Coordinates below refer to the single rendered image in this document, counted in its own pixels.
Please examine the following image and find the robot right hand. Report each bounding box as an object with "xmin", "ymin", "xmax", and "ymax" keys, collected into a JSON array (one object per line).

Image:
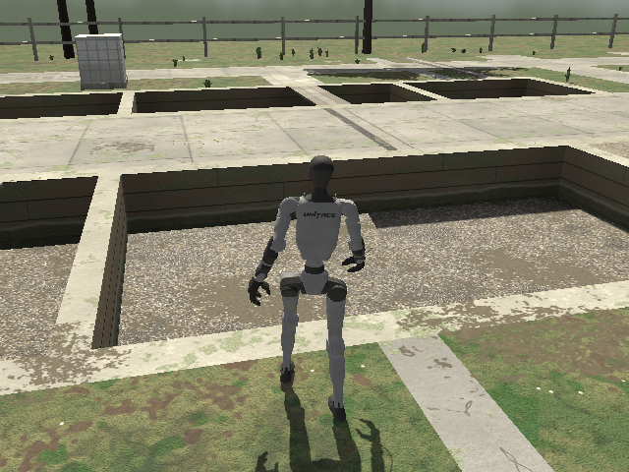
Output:
[{"xmin": 342, "ymin": 256, "xmax": 365, "ymax": 272}]

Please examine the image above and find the robot right forearm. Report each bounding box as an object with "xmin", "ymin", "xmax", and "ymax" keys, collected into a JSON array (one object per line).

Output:
[{"xmin": 352, "ymin": 236, "xmax": 366, "ymax": 264}]

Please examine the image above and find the robot right upper arm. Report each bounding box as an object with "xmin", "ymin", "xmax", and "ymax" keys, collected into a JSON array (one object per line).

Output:
[{"xmin": 339, "ymin": 199, "xmax": 363, "ymax": 251}]

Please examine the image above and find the robot left forearm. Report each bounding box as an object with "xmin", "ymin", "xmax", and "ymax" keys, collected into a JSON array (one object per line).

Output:
[{"xmin": 254, "ymin": 236, "xmax": 278, "ymax": 282}]

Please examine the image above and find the robot torso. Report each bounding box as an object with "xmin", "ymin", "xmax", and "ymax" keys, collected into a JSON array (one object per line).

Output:
[{"xmin": 296, "ymin": 193, "xmax": 342, "ymax": 295}]

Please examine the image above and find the robot left hand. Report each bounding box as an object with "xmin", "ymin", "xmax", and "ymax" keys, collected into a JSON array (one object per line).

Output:
[{"xmin": 248, "ymin": 277, "xmax": 270, "ymax": 306}]

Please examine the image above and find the robot right foot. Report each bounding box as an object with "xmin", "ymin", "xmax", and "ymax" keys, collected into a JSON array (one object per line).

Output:
[{"xmin": 328, "ymin": 394, "xmax": 346, "ymax": 423}]

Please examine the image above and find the robot left upper arm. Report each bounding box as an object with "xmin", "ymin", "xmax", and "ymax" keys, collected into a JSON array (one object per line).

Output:
[{"xmin": 270, "ymin": 197, "xmax": 300, "ymax": 252}]

